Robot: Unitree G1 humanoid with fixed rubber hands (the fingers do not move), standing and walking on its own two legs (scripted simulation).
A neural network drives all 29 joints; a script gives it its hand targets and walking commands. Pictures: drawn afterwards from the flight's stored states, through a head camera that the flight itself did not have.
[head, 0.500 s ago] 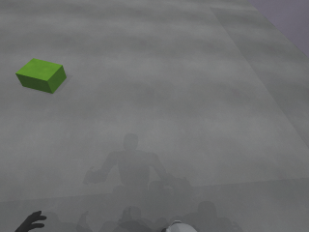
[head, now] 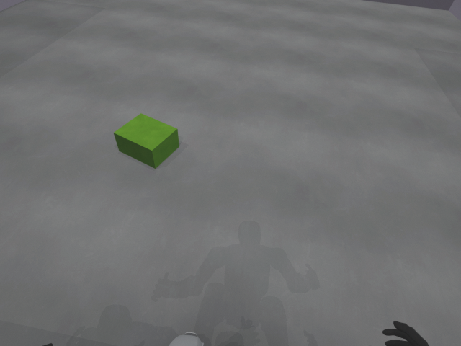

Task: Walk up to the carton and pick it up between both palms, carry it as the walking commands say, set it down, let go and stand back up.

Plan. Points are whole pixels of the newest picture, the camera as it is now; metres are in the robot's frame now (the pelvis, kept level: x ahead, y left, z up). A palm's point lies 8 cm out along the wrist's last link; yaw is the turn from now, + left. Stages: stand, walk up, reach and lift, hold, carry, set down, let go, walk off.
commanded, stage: walk up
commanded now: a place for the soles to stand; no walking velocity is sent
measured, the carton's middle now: (147, 140) +1.33 +0.59 -0.67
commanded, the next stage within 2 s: none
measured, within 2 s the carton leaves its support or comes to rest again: neither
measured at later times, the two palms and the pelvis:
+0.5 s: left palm (64, 241) +0.31 +0.38 -0.06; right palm (382, 277) +0.31 -0.28 -0.07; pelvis +0.22 +0.03 +0.02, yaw +5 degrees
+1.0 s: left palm (47, 193) +0.44 +0.50 -0.09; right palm (306, 177) +0.57 -0.15 -0.07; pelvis +0.42 +0.15 +0.00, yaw +11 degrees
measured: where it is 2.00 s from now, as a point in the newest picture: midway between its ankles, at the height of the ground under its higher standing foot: (180, 237)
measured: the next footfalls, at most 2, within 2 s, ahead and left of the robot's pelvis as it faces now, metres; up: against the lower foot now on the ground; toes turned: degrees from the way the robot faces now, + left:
right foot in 0.48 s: +0.37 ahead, -0.07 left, +0.00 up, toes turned +1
left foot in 0.94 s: +0.54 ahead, +0.26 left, +0.00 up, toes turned +9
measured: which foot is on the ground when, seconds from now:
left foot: down 0.00-0.48, up 0.50-0.92, down 0.94-1.00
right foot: down 0.00-0.02, up 0.04-0.46, down 0.48-0.94, up 0.96-1.00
